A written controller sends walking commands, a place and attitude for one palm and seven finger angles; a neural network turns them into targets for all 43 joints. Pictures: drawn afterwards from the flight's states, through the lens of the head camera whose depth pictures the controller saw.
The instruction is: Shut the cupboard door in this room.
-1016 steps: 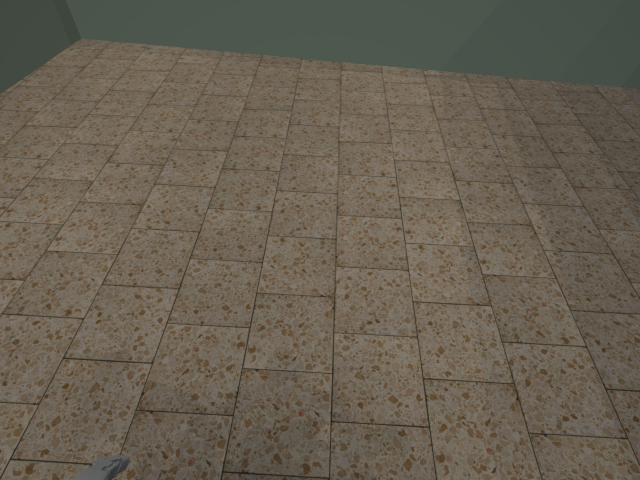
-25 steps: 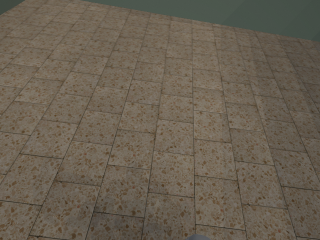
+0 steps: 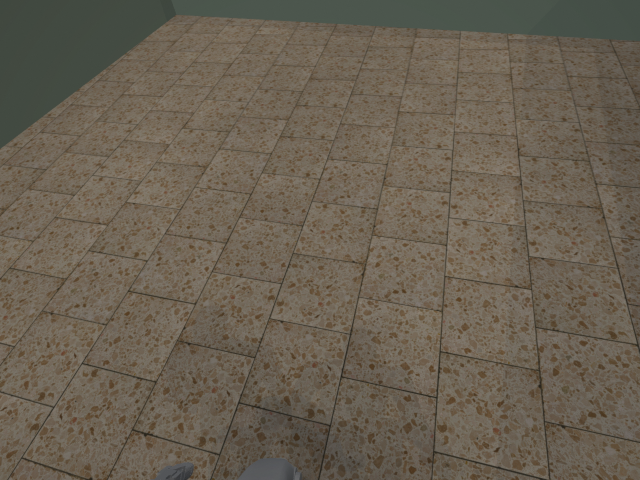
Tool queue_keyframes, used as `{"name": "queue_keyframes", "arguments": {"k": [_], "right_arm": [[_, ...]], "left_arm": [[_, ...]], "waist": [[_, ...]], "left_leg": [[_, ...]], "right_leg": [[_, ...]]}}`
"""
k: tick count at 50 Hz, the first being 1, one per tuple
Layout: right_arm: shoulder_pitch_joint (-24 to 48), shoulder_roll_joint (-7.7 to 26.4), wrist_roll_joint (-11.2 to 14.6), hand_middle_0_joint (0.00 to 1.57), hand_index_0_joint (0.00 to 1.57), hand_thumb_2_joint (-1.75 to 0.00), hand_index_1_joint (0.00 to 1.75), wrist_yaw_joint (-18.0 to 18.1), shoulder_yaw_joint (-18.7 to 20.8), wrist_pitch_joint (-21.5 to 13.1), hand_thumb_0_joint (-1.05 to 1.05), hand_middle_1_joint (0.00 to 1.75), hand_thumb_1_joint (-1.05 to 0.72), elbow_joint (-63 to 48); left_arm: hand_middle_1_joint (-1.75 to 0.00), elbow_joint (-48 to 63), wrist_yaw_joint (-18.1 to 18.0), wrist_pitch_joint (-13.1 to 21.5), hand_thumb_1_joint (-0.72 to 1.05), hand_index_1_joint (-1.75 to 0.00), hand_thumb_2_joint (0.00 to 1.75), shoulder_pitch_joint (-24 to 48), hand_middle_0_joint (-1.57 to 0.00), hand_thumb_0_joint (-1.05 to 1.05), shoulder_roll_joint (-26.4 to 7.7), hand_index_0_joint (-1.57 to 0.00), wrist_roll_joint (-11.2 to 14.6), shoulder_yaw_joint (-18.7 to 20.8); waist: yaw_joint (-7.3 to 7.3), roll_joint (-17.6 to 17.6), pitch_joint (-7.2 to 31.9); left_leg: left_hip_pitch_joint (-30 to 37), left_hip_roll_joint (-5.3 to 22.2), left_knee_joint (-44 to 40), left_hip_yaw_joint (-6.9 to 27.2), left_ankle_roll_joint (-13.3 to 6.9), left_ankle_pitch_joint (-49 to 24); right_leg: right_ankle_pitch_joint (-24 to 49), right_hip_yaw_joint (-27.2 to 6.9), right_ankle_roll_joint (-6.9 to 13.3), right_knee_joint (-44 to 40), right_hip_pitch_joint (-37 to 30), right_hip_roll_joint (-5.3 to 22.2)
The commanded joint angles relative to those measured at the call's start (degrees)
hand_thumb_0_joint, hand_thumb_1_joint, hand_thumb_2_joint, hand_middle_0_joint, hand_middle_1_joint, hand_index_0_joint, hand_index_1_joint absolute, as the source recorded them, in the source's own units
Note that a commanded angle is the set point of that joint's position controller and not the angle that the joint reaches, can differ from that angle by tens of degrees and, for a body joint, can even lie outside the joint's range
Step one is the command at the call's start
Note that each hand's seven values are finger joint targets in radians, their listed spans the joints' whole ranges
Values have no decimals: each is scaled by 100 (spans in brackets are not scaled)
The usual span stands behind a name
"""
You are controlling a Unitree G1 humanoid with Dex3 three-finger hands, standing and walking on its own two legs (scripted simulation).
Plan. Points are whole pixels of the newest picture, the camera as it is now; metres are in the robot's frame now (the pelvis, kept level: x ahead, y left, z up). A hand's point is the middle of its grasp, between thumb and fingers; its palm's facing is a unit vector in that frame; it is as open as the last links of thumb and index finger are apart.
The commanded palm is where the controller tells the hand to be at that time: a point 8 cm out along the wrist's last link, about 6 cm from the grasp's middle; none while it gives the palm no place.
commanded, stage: turn or walk to find it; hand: left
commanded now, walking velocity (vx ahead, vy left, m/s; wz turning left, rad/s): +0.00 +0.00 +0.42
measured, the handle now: out of the picture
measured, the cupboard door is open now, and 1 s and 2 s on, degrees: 87 87 87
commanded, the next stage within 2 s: stand and wait in 0.10 s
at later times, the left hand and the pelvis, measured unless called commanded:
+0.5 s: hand out of the picture -0.06 +0.21 -0.19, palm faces +0.08 -0.98 -0.20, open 7.4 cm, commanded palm none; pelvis -0.02 +0.02 -0.01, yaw -2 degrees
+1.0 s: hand out of the picture +0.07 +0.18 -0.16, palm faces -0.23 -0.94 -0.27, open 7.4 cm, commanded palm none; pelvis -0.05 -0.01 +0.00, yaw -16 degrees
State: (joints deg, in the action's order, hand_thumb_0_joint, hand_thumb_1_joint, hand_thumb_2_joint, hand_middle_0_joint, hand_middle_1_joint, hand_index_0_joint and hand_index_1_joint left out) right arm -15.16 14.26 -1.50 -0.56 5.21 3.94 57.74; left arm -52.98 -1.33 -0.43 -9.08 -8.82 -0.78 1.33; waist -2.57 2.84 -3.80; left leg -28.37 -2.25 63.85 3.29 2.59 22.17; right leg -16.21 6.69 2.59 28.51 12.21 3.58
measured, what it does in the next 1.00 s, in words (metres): steps on the spot, turning right: left foot, then right foot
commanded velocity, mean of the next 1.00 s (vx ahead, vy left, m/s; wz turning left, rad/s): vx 0.00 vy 0.00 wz -0.42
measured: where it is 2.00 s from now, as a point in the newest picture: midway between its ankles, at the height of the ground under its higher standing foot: outside the picture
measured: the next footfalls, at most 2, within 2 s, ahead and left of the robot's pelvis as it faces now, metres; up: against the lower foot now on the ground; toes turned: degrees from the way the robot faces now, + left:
left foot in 0.34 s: -0.02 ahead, +0.16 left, +0.00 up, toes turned +6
right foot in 0.68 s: +0.01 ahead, -0.11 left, +0.00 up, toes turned -14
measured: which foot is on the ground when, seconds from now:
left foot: up 0.00-0.32, down 0.34-0.68, up 0.70-1.00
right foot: down 0.00-0.36, up 0.38-0.66, down 0.68-1.00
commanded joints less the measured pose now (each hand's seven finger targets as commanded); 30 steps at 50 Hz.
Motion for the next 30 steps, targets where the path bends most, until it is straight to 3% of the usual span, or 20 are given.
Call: {"name": "queue_keyframes", "arguments": {"k": [1,6,10,12,14,15,16,17,18,19,20,22,25,28,30], "right_arm": [[-84,305,20,20,20,-90,30,-15,68,-44,0,30,-90,-259],[348,282,25,20,20,-90,30,8,9,-35,0,30,-90,-330],[622,62,75,20,20,-90,30,69,-159,-156,0,30,-90,-292],[569,-12,95,20,20,-90,30,103,-227,-254,0,30,-90,-198],[217,34,114,20,20,-90,30,147,-242,-340,0,30,-90,-18],[64,151,117,20,20,-90,30,172,-240,-403,0,30,-90,75],[49,406,109,20,20,-90,30,207,-195,-467,0,30,-90,91],[137,702,90,20,20,-90,30,251,-142,-482,0,30,-90,45],[239,824,75,20,20,-90,30,270,-126,-439,0,30,-90,-3],[417,840,44,20,20,-90,30,328,-118,-406,0,30,-90,-9],[464,720,25,20,20,-90,30,368,-136,-416,0,30,-90,3],[682,580,36,20,20,-90,30,385,-157,-397,0,30,-90,-107],[782,650,16,20,20,-90,30,333,-49,-364,0,30,-90,-223],[682,706,-9,20,20,-90,30,287,48,-343,0,30,-90,-224],[773,751,-10,20,20,-90,30,267,119,-325,0,30,-90,-288]], "left_arm": [[-30,282,-61,165,90,-30,90,-235,-20,0,-1014,-20,5,268],[-30,102,-60,157,90,-30,90,-694,-20,0,-1119,-20,-45,309],[-30,-200,-51,162,90,-30,90,-1000,-20,0,-1112,-20,-116,235],[-30,-358,-37,166,90,-30,90,-1015,-20,0,-1136,-20,-121,211],[-30,-457,-27,161,90,-30,90,-796,-20,0,-1136,-20,-57,192],[-30,-471,-32,124,90,-30,90,-728,-20,0,-1055,-20,-3,193],[-30,-454,-25,94,90,-30,90,-777,-20,0,-900,-20,34,171],[-30,-441,9,62,90,-30,90,-903,-20,0,-730,-20,48,142],[-30,-456,23,19,90,-30,90,-860,-20,0,-664,-20,30,137],[-30,-447,59,-27,90,-30,90,-708,-20,0,-660,-20,26,153],[-30,-461,83,-122,90,-30,90,-522,-20,0,-702,-20,7,195],[-30,-488,106,-202,90,-30,90,-634,-20,0,-787,-20,-6,282],[-30,-448,151,-234,90,-30,90,-680,-20,0,-674,-20,-27,324],[-30,-291,189,-220,90,-30,90,-515,-20,0,-605,-20,-38,333],[-30,-229,206,-185,90,-30,90,-628,-20,0,-604,-20,-42,348]], "waist": [[199,-1219,242],[381,-1193,231],[548,-1301,384],[545,-1360,566],[316,-1324,727],[215,-1151,768],[208,-552,866],[244,294,914],[241,682,659],[214,720,289],[143,1210,176],[288,1024,-16],[326,693,-22],[263,771,-18],[309,833,120]], "left_leg": [[-395,333,558,-1,167,-313],[-295,439,-30,-91,217,-28],[493,447,-1685,-406,104,328],[1035,366,-2668,-595,29,194],[1898,320,-3881,-684,-20,-761],[2451,451,-4408,-657,-63,-1373],[3020,917,-4464,-350,-175,-1987],[3289,1620,-4221,255,-480,-2772],[2945,2145,-4348,497,-858,-3007],[2708,2339,-4499,389,-1032,-3150],[2460,2325,-4644,374,-1148,-3503],[2312,2205,-4436,-84,-1172,-4020],[2315,2130,-4301,-387,-1115,-3693],[2221,2099,-4186,-572,-1036,-3357],[2190,2147,-3906,-624,-966,-3154]], "right_leg": [[1769,-737,243,-1108,-449,1302],[2027,-742,405,-1041,-686,1511],[2694,-887,563,-920,-708,1390],[2932,-937,596,-795,-737,1225],[2781,-918,387,-542,-502,949],[2541,-883,202,-324,-171,808],[2020,-776,-5,-56,313,546],[1061,-614,-198,184,839,247],[-380,-393,-309,571,978,88],[-979,-414,-369,1207,1252,31],[-1369,-503,-435,1928,1331,19],[-1324,-679,-432,2632,1516,26],[-1224,-501,-508,2870,1619,21],[-1137,-219,-535,2213,1339,13],[-908,-88,-520,1626,1001,-26]]}}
